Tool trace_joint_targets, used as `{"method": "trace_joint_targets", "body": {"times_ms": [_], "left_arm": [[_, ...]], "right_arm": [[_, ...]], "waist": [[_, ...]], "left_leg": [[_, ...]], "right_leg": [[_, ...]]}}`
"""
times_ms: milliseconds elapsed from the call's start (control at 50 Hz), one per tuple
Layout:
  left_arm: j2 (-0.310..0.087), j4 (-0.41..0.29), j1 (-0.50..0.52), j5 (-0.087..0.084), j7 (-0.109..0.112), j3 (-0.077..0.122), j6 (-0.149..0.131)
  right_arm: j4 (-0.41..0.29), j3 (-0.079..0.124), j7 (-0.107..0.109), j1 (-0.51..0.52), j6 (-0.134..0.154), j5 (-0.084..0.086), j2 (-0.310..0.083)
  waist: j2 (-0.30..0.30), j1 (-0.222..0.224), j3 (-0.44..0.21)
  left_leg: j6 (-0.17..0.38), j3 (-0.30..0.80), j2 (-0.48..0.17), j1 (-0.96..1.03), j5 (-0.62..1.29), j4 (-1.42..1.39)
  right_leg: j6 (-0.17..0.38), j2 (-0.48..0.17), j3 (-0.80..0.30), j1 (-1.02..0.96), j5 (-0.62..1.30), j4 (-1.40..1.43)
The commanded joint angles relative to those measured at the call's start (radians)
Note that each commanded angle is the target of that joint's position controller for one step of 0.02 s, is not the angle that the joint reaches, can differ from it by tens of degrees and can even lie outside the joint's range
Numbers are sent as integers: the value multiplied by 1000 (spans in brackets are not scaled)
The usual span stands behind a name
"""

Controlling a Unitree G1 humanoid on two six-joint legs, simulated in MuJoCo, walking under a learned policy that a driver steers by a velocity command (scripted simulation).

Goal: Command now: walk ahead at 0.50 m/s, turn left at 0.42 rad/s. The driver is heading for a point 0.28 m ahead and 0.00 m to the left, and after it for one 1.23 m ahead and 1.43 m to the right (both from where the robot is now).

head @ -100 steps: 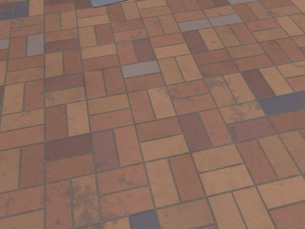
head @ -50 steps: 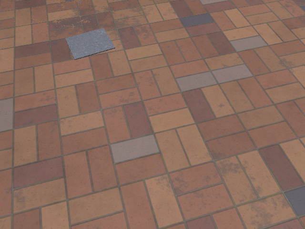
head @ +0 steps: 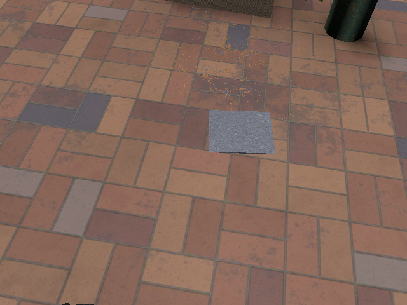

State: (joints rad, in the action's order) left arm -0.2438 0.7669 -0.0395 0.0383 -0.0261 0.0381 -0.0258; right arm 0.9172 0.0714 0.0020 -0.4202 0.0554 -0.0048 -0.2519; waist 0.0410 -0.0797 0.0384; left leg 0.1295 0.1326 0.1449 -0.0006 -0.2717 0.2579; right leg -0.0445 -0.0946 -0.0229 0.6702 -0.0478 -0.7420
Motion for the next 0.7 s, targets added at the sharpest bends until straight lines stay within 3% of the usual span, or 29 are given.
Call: {"method": "trace_joint_targets", "body": {"times_ms": [20,40,80,100,120,140,160,180,200,220,240,280,340,400,460,540,580,620,640,660,680,700], "left_arm": [[-64,-116,152,-6,-6,2,-27],[-69,-120,146,-7,-7,1,-32],[-97,-94,36,-9,-1,10,-40],[-123,-62,-62,-13,9,22,-44],[-141,-16,-209,-15,21,33,-51],[-186,12,-359,2,34,46,-58],[-309,26,-438,20,32,79,-54],[-243,35,-365,-17,15,68,-37],[-173,12,-253,-33,8,53,-33],[-122,5,-207,-30,2,40,-35],[-107,14,-207,-26,3,33,-38],[-108,46,-236,-31,6,30,-49],[-144,67,-293,-39,10,43,-55],[-151,75,-344,-42,13,49,-47],[-160,80,-397,-41,14,57,-43],[-172,74,-440,-28,20,65,-35],[-185,57,-412,-23,26,71,-32],[-200,37,-360,-26,27,76,-32],[-175,31,-357,-35,20,70,-39],[-99,-7,-347,-46,17,48,-49],[-65,-39,-446,-63,19,41,-42],[-136,-1,-442,-29,27,49,-20]], "right_arm": [[-28,25,12,-85,9,-8,-139],[-28,24,16,-82,12,-10,-142],[-36,25,20,-31,21,-12,-167],[-36,28,18,-17,25,-17,-182],[-34,28,13,-2,27,-19,-187],[-51,16,8,-11,30,-17,-149],[-62,3,-1,-151,29,23,-64],[-54,4,-1,-135,31,-15,-113],[-71,4,-4,-43,28,-31,-121],[-91,-1,-9,43,32,-38,-120],[-108,-4,-14,79,30,-40,-108],[-119,-13,-22,70,12,-51,-89],[-144,-24,-25,120,-1,-48,-76],[-201,-35,-26,273,-4,-43,-68],[-238,-45,-29,380,-2,-34,-59],[-279,-50,-26,469,9,-22,-66],[-282,-46,-21,438,18,-19,-84],[-246,-33,-8,302,31,-18,-111],[-223,-17,5,200,45,-31,-156],[-219,1,24,34,49,-55,-239],[-215,21,25,52,28,-56,-311],[-220,11,20,99,15,-44,-222]], "waist": [[-117,-26,16],[-123,-17,17],[-135,45,-5],[-139,84,-50],[-109,157,-123],[-55,212,-229],[213,162,-361],[154,125,-305],[58,89,-129],[-26,91,-61],[-20,78,-25],[25,48,-29],[30,51,-34],[27,88,8],[30,129,2],[37,160,-13],[49,132,-26],[36,61,-67],[-27,15,-136],[-162,-49,-286],[-371,23,-308],[-208,50,-197]], "left_leg": [[91,162,-270,73,578,7],[81,167,-283,80,607,15],[42,140,-293,65,763,68],[26,117,-284,73,905,163],[7,67,-243,58,938,341],[-6,34,-199,-84,698,590],[-65,-60,-9,-401,73,985],[-50,-16,-24,-542,-213,1064],[-51,-27,-99,-600,-127,1066],[-55,-41,-139,-596,-65,1005],[-62,-50,-166,-584,-46,948],[-89,-67,-189,-520,-34,863],[-130,-101,-199,-538,-12,765],[-166,-120,-211,-591,99,601],[-180,-124,-196,-582,202,465],[-177,-120,-160,-548,196,359],[-161,-105,-145,-457,143,294],[-134,-114,-116,-243,113,190],[-101,-53,-184,-65,101,145],[-45,181,-437,149,-95,112],[53,585,-604,258,-204,-8],[67,573,-586,151,-300,3]], "right_leg": [[28,50,48,22,35,108],[46,56,45,-20,30,145],[90,89,56,-194,-27,212],[112,122,72,-308,-75,222],[138,135,86,-470,-48,283],[182,-7,-64,-696,-121,276],[350,-275,-573,-956,-162,339],[361,-279,-778,-902,-224,467],[348,-245,-632,-748,-301,474],[326,-194,-510,-638,-230,491],[306,-145,-429,-575,-131,507],[288,-85,-338,-507,18,529],[310,-59,-285,-480,78,555],[300,-35,-272,-468,35,588],[272,-18,-270,-506,56,562],[257,-29,-309,-573,167,475],[231,-38,-343,-569,193,421],[196,-8,-356,-516,212,308],[168,54,-311,-453,170,145],[143,118,-196,-338,-71,-131],[125,238,-79,-59,-537,-322],[131,134,-77,16,-479,-432]]}}
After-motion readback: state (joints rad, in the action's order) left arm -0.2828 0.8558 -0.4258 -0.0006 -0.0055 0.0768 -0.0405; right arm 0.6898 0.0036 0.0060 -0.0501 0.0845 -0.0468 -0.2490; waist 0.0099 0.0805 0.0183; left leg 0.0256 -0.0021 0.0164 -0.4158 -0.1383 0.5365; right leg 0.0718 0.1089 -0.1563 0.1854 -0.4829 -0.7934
